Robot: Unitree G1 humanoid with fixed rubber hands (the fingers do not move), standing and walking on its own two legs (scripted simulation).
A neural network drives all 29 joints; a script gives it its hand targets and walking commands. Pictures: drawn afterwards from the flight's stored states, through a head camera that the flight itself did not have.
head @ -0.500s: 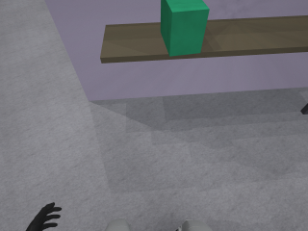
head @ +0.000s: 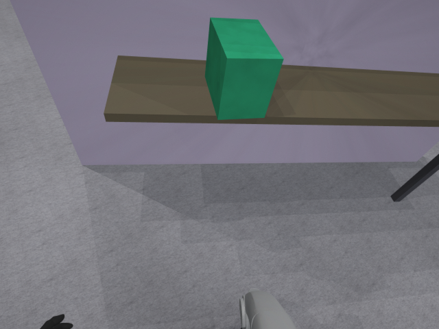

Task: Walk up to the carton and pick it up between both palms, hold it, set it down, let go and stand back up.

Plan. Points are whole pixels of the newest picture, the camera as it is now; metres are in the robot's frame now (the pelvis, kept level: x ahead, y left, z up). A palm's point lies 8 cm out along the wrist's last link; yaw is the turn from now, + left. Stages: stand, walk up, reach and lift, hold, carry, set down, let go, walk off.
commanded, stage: walk up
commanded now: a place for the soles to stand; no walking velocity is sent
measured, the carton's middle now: (238, 69) +0.84 -0.09 +0.01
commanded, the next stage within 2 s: none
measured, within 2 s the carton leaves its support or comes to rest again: neither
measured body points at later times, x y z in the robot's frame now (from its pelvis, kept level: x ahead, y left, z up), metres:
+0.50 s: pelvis +0.15 -0.14 +0.00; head +0.17 -0.15 +0.44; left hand +0.19 +0.19 -0.10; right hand +0.23 -0.47 -0.11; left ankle +0.22 -0.02 -0.69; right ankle +0.17 -0.24 -0.73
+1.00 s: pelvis +0.18 -0.15 +0.00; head +0.18 -0.14 +0.45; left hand +0.25 +0.18 -0.12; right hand +0.34 -0.44 -0.11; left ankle +0.24 -0.03 -0.73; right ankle +0.17 -0.26 -0.73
